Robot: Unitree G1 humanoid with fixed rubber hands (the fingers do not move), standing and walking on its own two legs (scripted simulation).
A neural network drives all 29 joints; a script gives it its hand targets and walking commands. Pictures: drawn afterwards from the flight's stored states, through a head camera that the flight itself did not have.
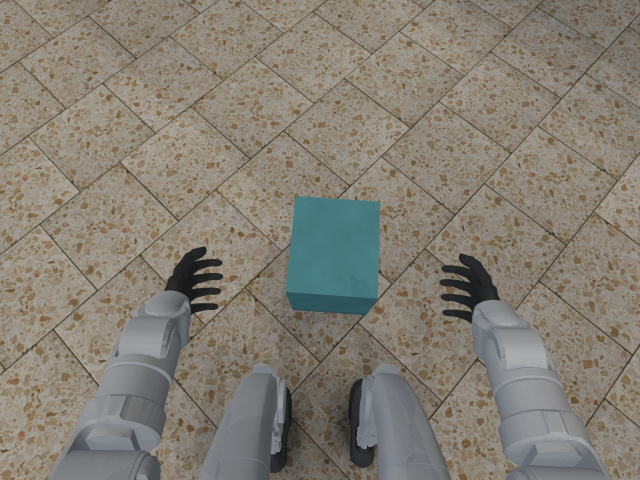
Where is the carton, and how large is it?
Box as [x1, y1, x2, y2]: [286, 196, 379, 314]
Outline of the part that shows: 296,196 286,283 286,293 292,308 302,310 366,314 377,298 379,202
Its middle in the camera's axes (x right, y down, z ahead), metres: +0.04 +0.04 +1.02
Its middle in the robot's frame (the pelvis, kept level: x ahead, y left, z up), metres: +0.53 -0.01 -0.56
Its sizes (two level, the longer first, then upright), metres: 0.239 0.207 0.238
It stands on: the floor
